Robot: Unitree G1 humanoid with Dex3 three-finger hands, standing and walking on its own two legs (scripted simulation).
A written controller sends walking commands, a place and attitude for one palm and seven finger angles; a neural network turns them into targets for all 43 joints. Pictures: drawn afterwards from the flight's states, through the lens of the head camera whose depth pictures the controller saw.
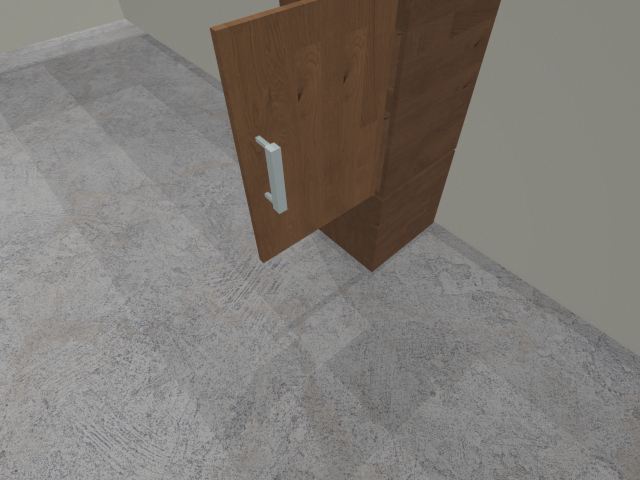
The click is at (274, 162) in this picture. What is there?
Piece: cupboard door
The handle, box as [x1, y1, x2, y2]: [255, 135, 286, 213]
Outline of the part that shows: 259,135 255,137 255,139 265,148 271,189 270,194 268,192 264,193 265,196 273,204 273,208 279,213 286,209 280,147 274,143 268,143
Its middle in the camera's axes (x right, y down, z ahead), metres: -0.11 -0.13 +0.82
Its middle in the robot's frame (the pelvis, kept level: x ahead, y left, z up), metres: +0.69 +0.14 -0.06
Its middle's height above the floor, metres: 0.73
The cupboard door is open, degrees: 88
